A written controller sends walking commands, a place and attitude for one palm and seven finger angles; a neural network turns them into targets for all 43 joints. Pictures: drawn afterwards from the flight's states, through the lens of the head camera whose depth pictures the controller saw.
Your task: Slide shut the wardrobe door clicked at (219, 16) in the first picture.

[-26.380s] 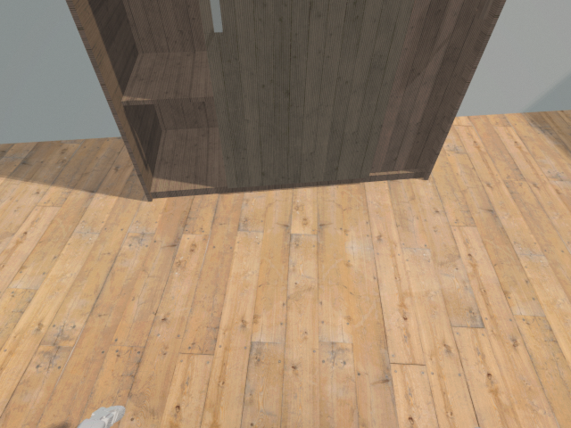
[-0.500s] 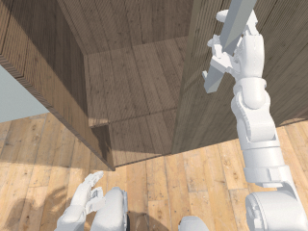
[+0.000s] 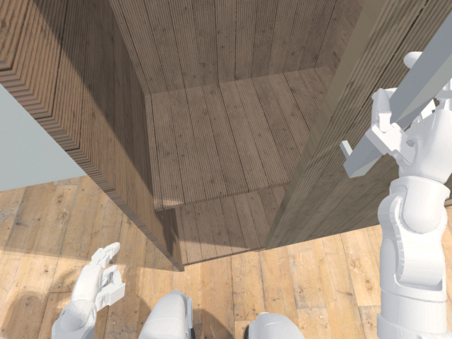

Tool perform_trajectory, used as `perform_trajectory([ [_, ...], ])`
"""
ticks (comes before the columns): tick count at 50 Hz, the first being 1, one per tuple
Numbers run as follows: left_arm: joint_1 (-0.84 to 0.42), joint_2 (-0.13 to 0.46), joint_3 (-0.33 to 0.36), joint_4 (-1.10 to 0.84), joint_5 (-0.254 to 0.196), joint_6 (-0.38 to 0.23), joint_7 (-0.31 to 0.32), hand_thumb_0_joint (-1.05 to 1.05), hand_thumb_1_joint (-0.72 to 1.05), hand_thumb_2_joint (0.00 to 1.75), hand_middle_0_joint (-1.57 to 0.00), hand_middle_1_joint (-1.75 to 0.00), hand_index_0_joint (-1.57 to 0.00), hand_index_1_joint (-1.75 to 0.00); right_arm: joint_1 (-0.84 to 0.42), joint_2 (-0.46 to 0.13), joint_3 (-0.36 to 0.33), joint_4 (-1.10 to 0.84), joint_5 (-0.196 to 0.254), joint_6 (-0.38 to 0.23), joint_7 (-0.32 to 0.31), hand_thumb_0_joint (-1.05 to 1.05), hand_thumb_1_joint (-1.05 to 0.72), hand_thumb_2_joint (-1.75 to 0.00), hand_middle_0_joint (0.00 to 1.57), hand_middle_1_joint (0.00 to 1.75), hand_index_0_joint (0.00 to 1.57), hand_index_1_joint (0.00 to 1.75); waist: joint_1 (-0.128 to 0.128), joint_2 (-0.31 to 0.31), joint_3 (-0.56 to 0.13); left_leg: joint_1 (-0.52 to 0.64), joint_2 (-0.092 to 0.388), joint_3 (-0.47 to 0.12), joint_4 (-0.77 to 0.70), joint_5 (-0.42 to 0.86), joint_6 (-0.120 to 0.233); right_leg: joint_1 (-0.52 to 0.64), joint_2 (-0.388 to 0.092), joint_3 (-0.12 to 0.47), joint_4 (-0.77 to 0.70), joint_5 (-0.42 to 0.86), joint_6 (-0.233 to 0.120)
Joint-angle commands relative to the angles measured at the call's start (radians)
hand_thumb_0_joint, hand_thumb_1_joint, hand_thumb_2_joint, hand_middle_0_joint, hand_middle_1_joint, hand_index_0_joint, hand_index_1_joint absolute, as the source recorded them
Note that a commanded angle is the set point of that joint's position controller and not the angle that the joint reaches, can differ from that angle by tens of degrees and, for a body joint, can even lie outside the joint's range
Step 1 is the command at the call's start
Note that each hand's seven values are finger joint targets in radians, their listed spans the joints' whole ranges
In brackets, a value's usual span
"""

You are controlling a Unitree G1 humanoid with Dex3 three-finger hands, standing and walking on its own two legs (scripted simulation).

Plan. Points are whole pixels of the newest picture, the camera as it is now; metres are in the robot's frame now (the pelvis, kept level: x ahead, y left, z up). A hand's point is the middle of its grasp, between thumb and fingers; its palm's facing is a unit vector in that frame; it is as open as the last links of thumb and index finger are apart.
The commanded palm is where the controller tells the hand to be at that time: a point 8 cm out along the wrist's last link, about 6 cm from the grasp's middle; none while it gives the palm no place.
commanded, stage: step sideways, sliding the door along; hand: right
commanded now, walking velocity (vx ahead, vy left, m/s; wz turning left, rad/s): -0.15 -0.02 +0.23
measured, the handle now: (392, 98) +0.38 -0.23 +0.19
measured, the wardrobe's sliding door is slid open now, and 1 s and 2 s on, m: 0.35 0.20 0.00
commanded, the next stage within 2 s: none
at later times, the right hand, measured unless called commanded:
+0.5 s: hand (324, 139) +0.33 -0.13 +0.19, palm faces +0.19 +0.98 -0.01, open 7.3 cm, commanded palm +0.29 -0.12 +0.18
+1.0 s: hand (268, 147) +0.32 -0.06 +0.19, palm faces +0.34 +0.94 -0.07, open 7.3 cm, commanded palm +0.27 -0.04 +0.19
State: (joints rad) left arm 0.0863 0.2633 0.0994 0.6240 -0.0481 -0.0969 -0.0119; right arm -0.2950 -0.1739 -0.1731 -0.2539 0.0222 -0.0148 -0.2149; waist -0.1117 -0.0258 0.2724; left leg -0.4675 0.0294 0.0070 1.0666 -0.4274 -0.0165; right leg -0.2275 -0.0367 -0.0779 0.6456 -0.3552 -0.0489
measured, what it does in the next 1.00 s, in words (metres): steps to the left: left foot, then left foot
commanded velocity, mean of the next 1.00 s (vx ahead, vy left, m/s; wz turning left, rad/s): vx -0.25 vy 0.23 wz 0.12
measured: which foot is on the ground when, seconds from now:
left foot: up 0.00-0.34, down 0.36-0.52, up 0.54-0.86, down 0.88-1.00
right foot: down 0.00-1.00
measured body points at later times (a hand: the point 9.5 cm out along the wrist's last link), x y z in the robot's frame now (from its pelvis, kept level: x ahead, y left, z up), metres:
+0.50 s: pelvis +0.03 +0.01 +0.00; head +0.09 -0.01 +0.44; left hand +0.28 +0.18 -0.07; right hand +0.31 -0.18 +0.19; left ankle +0.06 +0.13 -0.72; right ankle +0.00 -0.09 -0.72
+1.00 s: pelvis -0.01 +0.12 +0.00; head +0.07 +0.12 +0.45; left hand +0.18 +0.35 -0.08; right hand +0.30 -0.11 +0.19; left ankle -0.01 +0.24 -0.73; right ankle -0.02 -0.07 -0.71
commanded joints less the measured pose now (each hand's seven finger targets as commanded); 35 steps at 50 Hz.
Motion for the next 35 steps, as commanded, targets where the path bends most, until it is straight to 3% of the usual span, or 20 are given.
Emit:
perform_trajectory([
  [1, -0.077, 0.073, 0.001, -0.195, 0.002, -0.100, -0.014, 0.00, 0.90, 0.90, -0.20, -0.30, -0.20, -0.30, -0.334, 0.122, 0.459, -0.519, 0.016, -0.165, 0.130, 0.00, -0.90, -0.90, 0.45, 1.40, 0.45, 1.40, 0.159, -0.106, -0.500, -0.179, 0.015, -0.009, 0.266, -0.054, -0.010, 0.456, -0.349, 0.124, -0.188, 0.977, -0.127],
  [3, -0.035, 0.062, -0.017, -0.192, 0.009, -0.097, -0.024, 0.00, 0.90, 0.90, -0.20, -0.30, -0.20, -0.30, -0.252, 0.175, 0.504, -0.508, -0.002, -0.146, 0.140, 0.00, -0.90, -0.90, 0.45, 1.40, 0.45, 1.40, 0.151, -0.179, -0.488, -0.203, 0.014, 0.050, 0.119, -0.013, -0.009, 0.506, -0.288, 0.050, -0.169, 0.972, -0.082],
  [5, -0.019, 0.052, -0.031, -0.209, 0.009, -0.104, -0.030, 0.00, 0.90, 0.90, -0.20, -0.30, -0.20, -0.30, -0.228, 0.183, 0.531, -0.548, -0.011, -0.143, 0.150, 0.00, -0.90, -0.90, 0.45, 1.40, 0.45, 1.40, 0.148, -0.254, -0.509, -0.155, 0.006, 0.104, -0.013, 0.037, -0.007, 0.544, -0.255, 0.005, -0.172, 0.997, -0.058],
  [10, -0.009, 0.032, -0.065, -0.239, 0.022, -0.129, -0.032, 0.00, 0.90, 0.90, -0.20, -0.30, -0.20, -0.30, -0.132, 0.191, 0.583, -0.573, -0.019, -0.148, 0.159, 0.00, -0.90, -0.90, 0.45, 1.40, 0.45, 1.40, 0.153, -0.232, -0.544, -0.027, -0.012, 0.143, -0.337, 0.142, 0.003, 0.582, -0.253, -0.019, -0.147, 1.060, -0.037],
  [11, -0.004, 0.047, -0.059, -0.219, 0.030, -0.128, -0.023, 0.00, 0.90, 0.90, -0.20, -0.30, -0.20, -0.30, -0.121, 0.083, 0.476, -0.551, -0.024, -0.153, 0.147, 0.00, -0.90, -0.90, 0.45, 1.40, 0.45, 1.40, 0.154, -0.220, -0.540, -0.013, -0.023, 0.151, -0.380, 0.157, 0.000, 0.590, -0.258, -0.017, -0.150, 1.102, -0.026],
  [13, -0.016, 0.034, -0.072, -0.230, 0.040, -0.112, -0.025, 0.00, 0.90, 0.90, -0.20, -0.30, -0.20, -0.30, -0.070, 0.075, 0.454, -0.547, -0.023, -0.155, 0.148, 0.00, -0.90, -0.90, 0.45, 1.40, 0.45, 1.40, 0.148, -0.166, -0.534, 0.061, -0.033, 0.152, -0.447, 0.209, 0.007, 0.539, -0.285, -0.004, -0.122, 1.138, -0.006],
  [15, -0.034, 0.029, -0.076, -0.234, 0.039, -0.092, -0.025, 0.00, 0.90, 0.90, -0.20, -0.30, -0.20, -0.30, -0.045, 0.065, 0.434, -0.561, -0.023, -0.160, 0.152, 0.00, -0.90, -0.90, 0.45, 1.40, 0.45, 1.40, 0.139, -0.104, -0.533, 0.161, -0.028, 0.139, -0.495, 0.321, 0.013, 0.466, -0.309, 0.004, -0.064, 1.115, 0.006],
  [16, -0.047, 0.031, -0.081, -0.228, 0.041, -0.084, -0.022, 0.00, 0.90, 0.90, -0.20, -0.30, -0.20, -0.30, -0.055, 0.024, 0.405, -0.589, -0.024, -0.164, 0.151, 0.00, -0.90, -0.90, 0.45, 1.40, 0.45, 1.40, 0.137, -0.088, -0.524, 0.191, -0.025, 0.127, -0.532, 0.364, 0.016, 0.436, -0.308, 0.009, -0.041, 1.090, 0.009],
  [17, -0.052, 0.028, -0.084, -0.227, 0.046, -0.071, -0.023, 0.00, 0.90, 0.90, -0.20, -0.30, -0.20, -0.30, -0.016, 0.036, 0.394, -0.561, -0.025, -0.162, 0.154, 0.00, -0.90, -0.90, 0.45, 1.40, 0.45, 1.40, 0.138, -0.074, -0.519, 0.249, -0.018, 0.106, -0.527, 0.456, 0.029, 0.358, -0.303, 0.017, -0.008, 1.035, 0.019],
  [20, -0.071, 0.019, -0.087, -0.224, 0.047, -0.042, -0.018, 0.00, 0.90, 0.90, -0.20, -0.30, -0.20, -0.30, -0.006, 0.039, 0.390, -0.584, -0.014, -0.162, 0.166, 0.00, -0.90, -0.90, 0.45, 1.40, 0.45, 1.40, 0.154, 0.004, -0.471, 0.279, 0.065, -0.011, -0.470, 0.768, 0.074, 0.188, -0.249, 0.040, 0.049, 0.819, 0.052],
  [21, -0.070, 0.034, -0.079, -0.207, 0.043, -0.038, -0.014, 0.00, 0.90, 0.90, -0.20, -0.30, -0.20, -0.30, -0.028, 0.022, 0.388, -0.595, -0.011, -0.166, 0.161, 0.00, -0.90, -0.90, 0.45, 1.40, 0.45, 1.40, 0.160, 0.030, -0.457, 0.258, 0.090, -0.048, -0.463, 0.883, 0.100, 0.180, -0.223, 0.047, 0.071, 0.821, 0.060],
  [22, -0.049, 0.037, -0.074, -0.196, 0.046, -0.035, -0.019, 0.00, 0.90, 0.90, -0.20, -0.30, -0.20, -0.30, 0.021, 0.034, 0.372, -0.554, -0.005, -0.164, 0.157, 0.00, -0.90, -0.90, 0.45, 1.40, 0.45, 1.40, 0.164, 0.077, -0.489, 0.263, 0.103, -0.074, -0.447, 0.916, 0.127, 0.157, -0.194, 0.057, 0.066, 0.758, 0.068],
  [23, -0.052, 0.039, -0.066, -0.196, 0.044, -0.035, -0.019, 0.00, 0.90, 0.90, -0.20, -0.30, -0.20, -0.30, 0.020, 0.029, 0.365, -0.574, -0.005, -0.166, 0.155, 0.00, -0.90, -0.90, 0.45, 1.40, 0.45, 1.40, 0.167, 0.076, -0.511, 0.252, 0.108, -0.083, -0.441, 0.970, 0.128, 0.170, -0.183, 0.053, 0.049, 0.745, 0.070],
  [24, -0.056, 0.036, -0.069, -0.195, 0.049, -0.030, -0.020, 0.00, 0.90, 0.90, -0.20, -0.30, -0.20, -0.30, 0.044, 0.019, 0.348, -0.567, 0.000, -0.170, 0.153, 0.00, -0.90, -0.90, 0.45, 1.40, 0.45, 1.40, 0.167, 0.067, -0.522, 0.240, 0.096, -0.053, -0.412, 0.891, 0.106, 0.178, -0.198, 0.060, -0.017, 0.737, 0.062],
  [25, -0.070, 0.036, -0.068, -0.206, 0.052, -0.028, -0.021, 0.00, 0.90, 0.90, -0.20, -0.30, -0.20, -0.30, 0.047, 0.015, 0.340, -0.581, 0.003, -0.172, 0.158, 0.00, -0.90, -0.90, 0.45, 1.40, 0.45, 1.40, 0.160, -0.024, -0.524, 0.218, 0.065, -0.039, -0.342, 0.731, 0.072, 0.185, -0.259, 0.089, -0.109, 0.778, 0.037],
  [26, -0.095, 0.040, -0.067, -0.212, 0.062, -0.025, -0.023, 0.00, 0.90, 0.90, -0.20, -0.30, -0.20, -0.30, 0.016, -0.008, 0.329, -0.599, 0.002, -0.179, 0.163, 0.00, -0.90, -0.90, 0.45, 1.40, 0.45, 1.40, 0.151, -0.150, -0.496, 0.180, 0.027, -0.004, -0.235, 0.450, 0.033, 0.178, -0.349, 0.123, -0.202, 0.889, -0.007],
  [27, -0.104, 0.031, -0.071, -0.223, 0.077, -0.013, -0.031, 0.00, 0.90, 0.90, -0.20, -0.30, -0.20, -0.30, 0.006, 0.041, 0.365, -0.586, 0.002, -0.188, 0.173, 0.00, -0.90, -0.90, 0.45, 1.40, 0.45, 1.40, 0.146, -0.210, -0.487, 0.107, 0.000, 0.014, -0.128, 0.112, 0.025, 0.182, -0.420, 0.162, -0.257, 0.990, -0.044],
  [28, -0.111, 0.031, -0.063, -0.229, 0.082, -0.013, -0.031, 0.00, 0.90, 0.90, -0.20, -0.30, -0.20, -0.30, -0.035, 0.041, 0.371, -0.577, -0.006, -0.192, 0.174, 0.00, -0.90, -0.90, 0.45, 1.40, 0.45, 1.40, 0.144, -0.188, -0.473, 0.068, -0.011, 0.001, -0.067, -0.009, 0.024, 0.207, -0.443, 0.154, -0.258, 1.063, -0.066],
  [31, -0.094, 0.037, -0.052, -0.240, 0.070, -0.013, -0.036, 0.00, 0.90, 0.90, -0.20, -0.30, -0.20, -0.30, -0.072, 0.063, 0.388, -0.571, 0.001, -0.190, 0.169, 0.00, -0.90, -0.90, 0.45, 1.40, 0.45, 1.40, 0.139, -0.120, -0.493, 0.014, -0.008, 0.001, -0.114, -0.007, 0.014, 0.339, -0.432, 0.101, -0.210, 1.056, -0.068],
  [35, -0.059, 0.044, -0.040, -0.241, 0.046, -0.026, -0.053, 0.00, 0.90, 0.90, -0.20, -0.30, -0.20, -0.30, -0.088, 0.083, 0.403, -0.510, -0.006, -0.184, 0.174, 0.00, -0.90, -0.90, 0.45, 1.40, 0.45, 1.40, 0.136, -0.227, -0.502, 0.037, -0.023, 0.038, -0.306, 0.067, 0.008, 0.438, -0.383, 0.017, -0.184, 0.952, -0.035],
])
